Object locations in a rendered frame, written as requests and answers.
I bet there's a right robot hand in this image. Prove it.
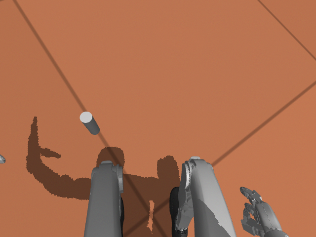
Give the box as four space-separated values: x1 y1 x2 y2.
240 187 282 237

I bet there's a can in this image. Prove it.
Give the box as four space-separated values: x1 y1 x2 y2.
80 112 100 135

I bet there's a right robot foot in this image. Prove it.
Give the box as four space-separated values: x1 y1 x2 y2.
169 187 188 237

